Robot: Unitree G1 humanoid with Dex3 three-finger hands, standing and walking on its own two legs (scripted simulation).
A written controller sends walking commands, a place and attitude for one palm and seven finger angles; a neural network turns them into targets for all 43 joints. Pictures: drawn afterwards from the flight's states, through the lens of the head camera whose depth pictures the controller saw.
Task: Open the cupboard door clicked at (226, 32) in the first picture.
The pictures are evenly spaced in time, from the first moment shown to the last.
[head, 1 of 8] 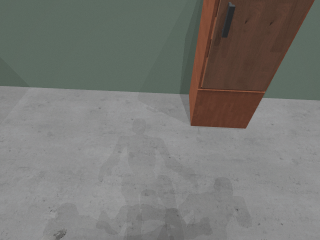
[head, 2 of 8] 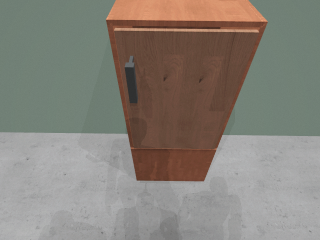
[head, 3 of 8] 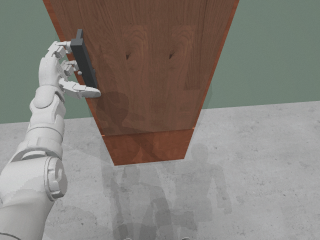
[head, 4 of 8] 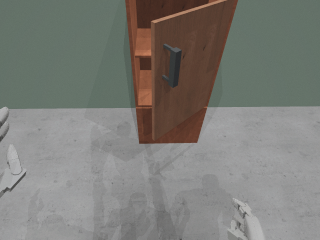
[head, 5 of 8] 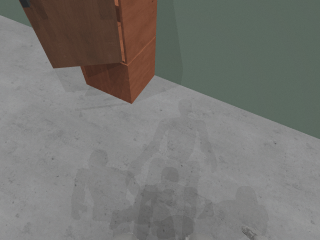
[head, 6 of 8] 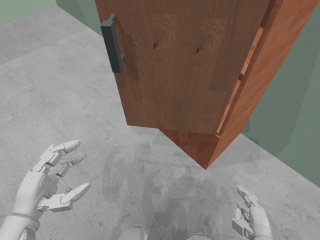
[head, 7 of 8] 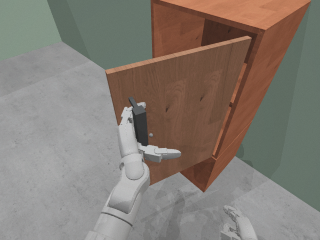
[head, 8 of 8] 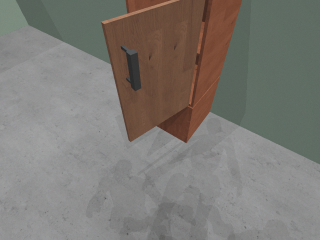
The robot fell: no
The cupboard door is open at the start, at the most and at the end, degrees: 0 75 74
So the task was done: yes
